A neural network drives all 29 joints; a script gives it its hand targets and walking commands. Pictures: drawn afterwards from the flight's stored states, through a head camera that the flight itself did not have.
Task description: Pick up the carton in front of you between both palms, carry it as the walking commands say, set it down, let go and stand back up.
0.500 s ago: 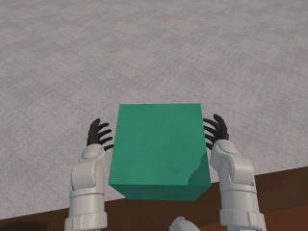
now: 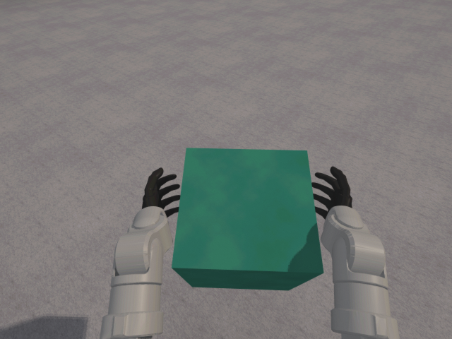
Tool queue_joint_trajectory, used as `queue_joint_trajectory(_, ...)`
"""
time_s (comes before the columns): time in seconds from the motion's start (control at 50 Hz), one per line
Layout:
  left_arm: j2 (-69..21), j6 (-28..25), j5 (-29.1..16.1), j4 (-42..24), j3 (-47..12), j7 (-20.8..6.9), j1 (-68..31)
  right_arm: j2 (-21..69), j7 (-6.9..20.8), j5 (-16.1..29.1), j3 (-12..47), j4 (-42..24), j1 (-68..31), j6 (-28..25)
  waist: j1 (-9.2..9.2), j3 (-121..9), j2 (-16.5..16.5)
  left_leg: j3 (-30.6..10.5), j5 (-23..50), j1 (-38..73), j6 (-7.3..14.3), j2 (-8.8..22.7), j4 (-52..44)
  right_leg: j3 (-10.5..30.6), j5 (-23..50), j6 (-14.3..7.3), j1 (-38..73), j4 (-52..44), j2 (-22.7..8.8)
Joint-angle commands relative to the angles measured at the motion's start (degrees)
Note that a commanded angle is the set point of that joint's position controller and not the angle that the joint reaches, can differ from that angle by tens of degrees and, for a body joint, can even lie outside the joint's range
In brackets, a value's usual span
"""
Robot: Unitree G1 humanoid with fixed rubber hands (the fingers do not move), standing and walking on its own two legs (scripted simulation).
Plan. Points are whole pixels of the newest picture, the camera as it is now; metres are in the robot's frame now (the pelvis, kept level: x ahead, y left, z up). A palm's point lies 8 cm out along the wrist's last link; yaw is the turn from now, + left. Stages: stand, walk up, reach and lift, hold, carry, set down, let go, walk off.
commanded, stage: carry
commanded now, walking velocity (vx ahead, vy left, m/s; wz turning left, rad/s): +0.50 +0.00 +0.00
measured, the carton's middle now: (242, 226) +0.34 +0.00 +0.02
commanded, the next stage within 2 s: none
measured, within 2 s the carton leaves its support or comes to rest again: neither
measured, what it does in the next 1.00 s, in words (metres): goes down: right foot 0.12 m lower, then left foot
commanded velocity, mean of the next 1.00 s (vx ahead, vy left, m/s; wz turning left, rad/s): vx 0.50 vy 0.00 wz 0.00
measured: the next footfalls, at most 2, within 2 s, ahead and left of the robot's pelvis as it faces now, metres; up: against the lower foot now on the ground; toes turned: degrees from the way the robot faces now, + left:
right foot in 0.40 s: +0.48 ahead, -0.10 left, -0.12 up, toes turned -3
left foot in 0.80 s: +0.79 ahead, +0.08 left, -0.12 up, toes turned +6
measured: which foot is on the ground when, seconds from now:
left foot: down 0.00-0.38, up 0.40-0.78, down 0.80-1.00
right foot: up 0.00-0.38, down 0.40-0.82, up 0.84-1.00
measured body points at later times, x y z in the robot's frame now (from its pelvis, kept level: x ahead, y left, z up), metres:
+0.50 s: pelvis +0.38 -0.04 -0.13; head +0.40 -0.04 +0.31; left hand +0.72 +0.13 -0.06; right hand +0.73 -0.19 -0.06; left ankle +0.23 +0.08 -0.69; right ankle +0.44 -0.10 -0.85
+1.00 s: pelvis +0.72 +0.01 -0.10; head +0.76 +0.01 +0.35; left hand +1.06 +0.15 -0.04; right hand +1.04 -0.17 -0.04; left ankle +0.75 +0.08 -0.85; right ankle +0.68 -0.13 -0.78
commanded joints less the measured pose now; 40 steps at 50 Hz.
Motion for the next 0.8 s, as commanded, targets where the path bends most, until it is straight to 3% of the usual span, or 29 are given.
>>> queue_joint_trajectory(0.0,-34.13,0.34,-4.29,-1.09,-27.37,1.13,-23.26,32.53,-1.34,6.85,30.25,0.31,-22.30,1.92,-4.63,-26.48,9.71,-36.50,6.05,50.55,14.94,22.25,1.53,6.96,1.20,4.31,-36.78,19.81,2.29)
queue_joint_trajectory(0.02,-32.25,0.27,-3.28,-3.62,-25.39,1.14,-24.39,35.32,-1.41,8.58,32.74,-1.64,-24.48,1.58,-5.54,-26.86,5.63,-49.90,-22.57,41.29,18.52,25.22,-4.78,11.49,2.60,2.83,-34.58,14.89,-1.31)
queue_joint_trajectory(0.04,-33.56,0.82,-3.79,-2.64,-24.48,1.43,-30.65,37.90,-0.96,9.97,33.56,-1.04,-26.83,1.87,-6.53,-14.31,-4.89,-41.49,-1.32,31.69,13.68,18.95,-0.34,9.71,7.24,3.25,-34.55,3.33,-4.75)
queue_joint_trajectory(0.06,-35.31,0.88,-3.65,-0.01,-23.87,1.23,-29.37,38.45,-0.69,9.71,34.12,-2.44,-28.59,2.22,-6.61,-15.03,-2.93,-36.46,9.18,32.49,13.40,18.93,2.76,8.58,8.24,3.79,-36.00,1.41,-4.15)
queue_joint_trajectory(0.08,-35.28,0.63,-3.51,2.09,-22.37,0.81,-27.95,39.97,-0.30,10.53,34.74,-1.50,-28.97,2.35,-5.47,-14.16,-6.21,-32.40,5.76,27.01,12.10,17.23,3.27,9.97,13.34,4.95,-34.67,-7.72,-5.27)
queue_joint_trajectory(0.1,-36.84,0.28,-3.66,3.07,-22.40,0.30,-28.16,41.61,0.21,11.42,35.36,-2.28,-31.14,2.04,-5.65,-15.10,-2.68,-31.08,-0.09,24.64,12.16,15.88,0.73,9.56,14.30,5.35,-31.56,-16.23,-5.45)
queue_joint_trajectory(0.12,-38.14,-0.14,-3.94,2.42,-22.76,-0.30,-28.59,43.72,0.78,12.93,36.46,-3.30,-33.24,1.64,-5.87,-16.25,2.63,-30.99,4.08,22.45,12.58,16.54,-0.84,7.30,16.13,5.50,-27.66,-20.72,-4.97)
queue_joint_trajectory(0.14,-39.61,-0.75,-3.99,1.87,-23.25,-0.57,-30.13,45.22,1.34,13.74,37.38,-3.46,-34.28,1.12,-5.35,-19.67,4.72,-29.64,9.34,24.20,12.06,16.93,2.22,6.70,24.33,4.65,-25.63,-14.96,-5.02)
queue_joint_trajectory(0.16,-40.49,-1.37,-4.03,1.11,-23.75,-0.70,-31.37,46.48,1.84,14.24,38.04,-3.51,-33.94,0.58,-4.74,-20.88,4.79,-28.82,9.51,24.78,11.30,16.61,2.66,6.08,24.94,4.04,-26.30,-14.59,-4.91)
queue_joint_trajectory(0.18,-40.87,-1.98,-3.45,0.10,-24.12,-0.74,-33.14,46.83,2.21,14.53,38.41,-4.24,-34.97,0.06,-6.26,-19.10,-0.22,-24.71,-1.62,27.04,9.11,11.56,7.82,8.49,37.08,3.21,-31.73,-24.16,-6.54)
queue_joint_trajectory(0.2,-41.02,-2.43,-3.25,0.04,-24.23,-0.67,-33.22,46.75,2.41,14.65,38.46,-4.01,-34.99,-0.17,-6.59,-18.25,-1.95,-20.76,-7.53,24.51,7.51,8.59,8.53,6.34,46.85,3.20,-28.01,-32.57,-5.64)
queue_joint_trajectory(0.24,-40.51,-3.12,-3.29,-2.00,-25.53,-0.59,-33.17,45.91,2.57,14.61,38.33,-3.65,-32.95,-0.75,-7.55,-14.84,-0.33,-14.00,-19.05,13.28,6.21,4.11,6.40,1.63,57.23,3.38,-11.79,-47.77,-2.96)
queue_joint_trajectory(0.28,-38.41,-3.13,-3.89,-4.38,-26.39,-0.42,-34.23,44.13,2.21,14.08,37.50,-3.24,-31.38,-1.00,-7.08,-13.27,4.37,-12.32,-20.53,10.60,5.26,3.80,9.29,0.10,60.55,2.70,-4.50,-51.52,-2.42)
queue_joint_trajectory(0.32,-35.88,-2.49,-4.13,-5.08,-26.75,-0.06,-31.92,42.11,1.52,12.66,36.63,-2.09,-27.88,-0.24,-5.67,-12.54,3.97,-11.75,-17.85,16.89,4.04,4.01,15.81,-0.52,62.04,1.95,-3.30,-58.04,-3.86)
queue_joint_trajectory(0.34,-34.70,-1.99,-3.96,-4.95,-26.64,0.09,-29.96,41.05,0.91,11.77,36.15,-1.60,-26.75,0.26,-3.59,-13.14,3.00,-11.15,-12.64,18.22,3.51,4.25,21.51,-1.71,61.19,1.44,1.00,-61.29,-4.38)
queue_joint_trajectory(0.36,-32.92,-1.40,-4.01,-4.90,-26.27,0.15,-28.46,40.25,0.30,10.90,35.57,-1.08,-25.26,0.73,0.05,-15.96,0.93,-9.05,-7.42,15.93,2.86,3.78,31.44,-2.69,57.35,1.00,11.09,-61.56,-4.55)
queue_joint_trajectory(0.38,-31.38,-0.76,-3.58,-4.85,-25.79,0.09,-27.11,38.63,-0.41,9.81,34.62,-1.52,-24.52,1.09,2.55,-18.38,-4.31,-6.60,-22.60,7.73,0.42,1.52,46.40,3.53,51.65,0.20,20.89,-59.83,-9.05)
queue_joint_trajectory(0.4,-30.01,-0.10,-3.54,-2.36,-25.70,0.72,-26.13,37.62,-0.88,8.75,33.70,-1.24,-24.35,2.19,0.91,-24.12,-13.80,-5.17,-46.97,-10.29,-2.57,-0.29,57.66,14.65,80.60,-3.43,39.59,-39.21,-20.07)
queue_joint_trajectory(0.42,-29.28,0.36,-4.81,-1.10,-25.77,1.55,-23.65,35.71,-1.53,9.23,32.40,-1.17,-22.13,2.88,4.10,-29.55,-17.97,-7.13,-47.07,-22.37,-3.97,-1.43,65.41,28.74,72.44,-11.25,48.08,-40.64,-25.83)
queue_joint_trajectory(0.44,-30.63,0.56,-5.43,-1.61,-26.36,1.94,-21.45,34.99,-2.00,9.09,31.53,-3.47,-22.23,3.18,8.10,-31.13,-14.55,-10.08,-39.87,-29.67,-3.60,0.41,63.05,36.20,47.92,-14.74,47.48,-47.91,-25.90)
queue_joint_trajectory(0.46,-33.63,0.65,-6.04,-2.43,-27.07,1.66,-23.64,36.30,-2.08,8.72,31.00,-4.30,-25.80,3.12,7.13,-27.69,-8.34,-9.66,-36.79,-29.85,-3.39,2.11,58.92,37.15,41.01,-13.69,40.83,-50.99,-23.78)
queue_joint_trajectory(0.5,-39.55,0.33,-9.17,-6.25,-31.13,-0.01,-30.36,39.03,-1.09,7.74,29.88,-4.90,-27.61,2.55,5.24,-23.15,-2.43,-9.71,-34.32,-27.19,-4.14,3.69,52.20,33.36,47.68,-13.13,27.99,-51.49,-23.12)
queue_joint_trajectory(0.52,-41.44,-0.09,-10.65,-8.26,-32.98,-0.92,-33.95,40.72,-0.43,7.60,29.57,-4.50,-28.33,2.15,4.23,-21.97,-2.43,-9.10,-34.72,-24.31,-4.34,4.32,48.35,30.90,43.94,-12.26,23.17,-52.63,-21.80)
queue_joint_trajectory(0.56,-43.00,-0.81,-11.61,-9.89,-35.07,-2.03,-36.98,41.91,0.42,7.17,29.87,-4.44,-28.40,1.15,3.56,-21.23,-6.56,-7.85,-31.74,-23.67,-4.58,5.18,40.98,25.91,41.40,-11.09,20.51,-54.46,-19.50)
queue_joint_trajectory(0.6,-43.36,-1.48,-11.64,-9.59,-35.84,-2.55,-36.23,41.86,0.77,7.03,30.69,-5.88,-29.11,0.15,3.86,-20.98,-9.05,-5.80,-25.47,-21.51,-4.41,4.73,32.03,20.28,50.19,-9.70,20.19,-54.60,-16.94)
queue_joint_trajectory(0.68,-42.36,-2.10,-11.24,-9.31,-36.70,-2.58,-32.39,40.44,0.72,6.42,31.24,-7.34,-26.65,-0.73,4.45,-19.49,-9.86,0.30,-12.59,-8.77,-2.95,1.47,8.65,8.29,61.28,-4.82,18.68,-53.71,-11.26)
queue_joint_trajectory(0.74,-40.09,-1.74,-9.13,-9.22,-35.33,-1.67,-28.70,38.44,0.88,6.88,31.78,-8.26,-24.14,-0.26,0.16,-21.15,-9.42,4.52,-5.18,8.05,-2.66,-1.41,-4.92,3.38,70.82,0.14,19.56,-47.80,-11.30)
queue_joint_trajectory(0.76,-38.81,-1.40,-7.99,-9.59,-34.62,-1.21,-27.47,37.56,0.85,7.11,32.09,-8.13,-22.83,0.18,-1.52,-24.42,-7.69,6.10,-3.40,19.27,-2.41,-1.75,-8.35,0.41,68.89,2.00,17.14,-40.47,-10.09)
queue_joint_trajectory(0.78,-36.94,-0.91,-6.58,-9.91,-33.59,-0.68,-27.17,37.01,0.77,7.14,32.35,-7.54,-21.25,0.75,-2.56,-27.27,-5.01,-3.04,-2.77,31.87,-1.17,6.03,-6.50,0.96,53.87,4.00,7.93,-31.16,-10.03)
